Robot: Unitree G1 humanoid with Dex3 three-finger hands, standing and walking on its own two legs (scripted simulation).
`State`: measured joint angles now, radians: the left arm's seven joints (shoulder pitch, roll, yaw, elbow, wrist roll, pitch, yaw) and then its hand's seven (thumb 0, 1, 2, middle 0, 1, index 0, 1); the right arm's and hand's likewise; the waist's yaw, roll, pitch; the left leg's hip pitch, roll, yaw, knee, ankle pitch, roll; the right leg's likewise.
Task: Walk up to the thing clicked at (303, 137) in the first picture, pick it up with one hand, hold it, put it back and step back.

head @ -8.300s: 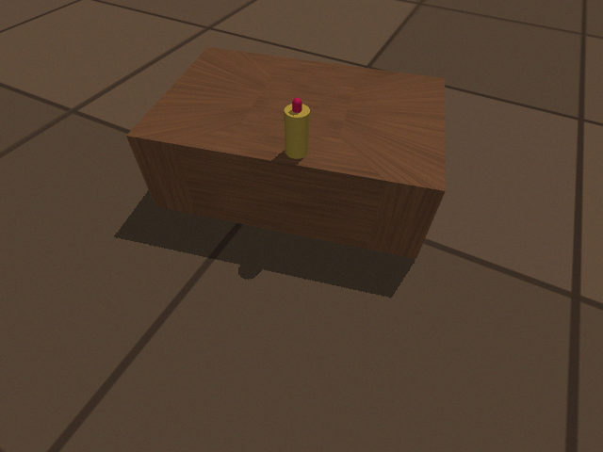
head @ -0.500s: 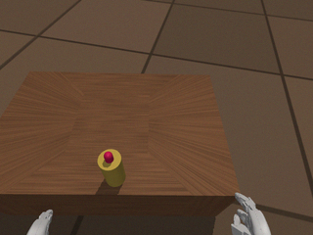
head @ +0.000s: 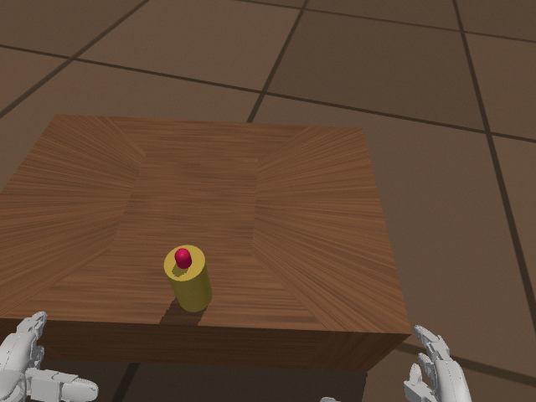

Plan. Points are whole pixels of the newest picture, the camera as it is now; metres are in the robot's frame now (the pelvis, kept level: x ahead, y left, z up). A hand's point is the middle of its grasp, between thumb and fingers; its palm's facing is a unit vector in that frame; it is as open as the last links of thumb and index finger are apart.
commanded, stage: go down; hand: left
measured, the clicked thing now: (189, 276) +0.42 +0.18 -0.23
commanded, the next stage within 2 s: approach in 1.60 s
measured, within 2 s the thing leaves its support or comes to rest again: neither
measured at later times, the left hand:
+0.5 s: hand (34, 285) +0.30 +0.35 +0.01, palm faces +0.14 -0.98 -0.17, open 17.7 cm
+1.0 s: hand (21, 260) +0.33 +0.37 +0.03, palm faces +0.15 -0.98 -0.12, open 17.5 cm
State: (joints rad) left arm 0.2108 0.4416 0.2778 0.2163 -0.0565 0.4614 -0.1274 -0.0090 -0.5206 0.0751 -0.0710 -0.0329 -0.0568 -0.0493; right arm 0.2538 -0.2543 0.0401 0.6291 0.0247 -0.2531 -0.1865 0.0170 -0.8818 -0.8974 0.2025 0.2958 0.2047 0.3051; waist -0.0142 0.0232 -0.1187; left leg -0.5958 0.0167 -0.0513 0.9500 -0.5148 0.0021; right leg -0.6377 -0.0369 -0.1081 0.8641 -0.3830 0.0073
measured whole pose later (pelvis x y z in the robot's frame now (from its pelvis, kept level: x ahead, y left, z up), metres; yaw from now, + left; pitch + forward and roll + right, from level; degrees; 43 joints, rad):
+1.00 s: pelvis -0.02 +0.01 +0.00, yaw -2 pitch +13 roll -3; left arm -0.41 0.74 0.54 1.05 -0.07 -0.08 -0.51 -0.01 -0.55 0.02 -0.08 -0.01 -0.06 -0.02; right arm 0.34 -0.30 0.06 0.72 -0.01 -0.24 -0.19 0.01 -0.88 -0.90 0.20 0.30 0.21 0.31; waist -0.05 -0.02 -0.08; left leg -0.68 0.02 -0.02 0.92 -0.46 0.02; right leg -0.72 -0.03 -0.07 0.81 -0.31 0.01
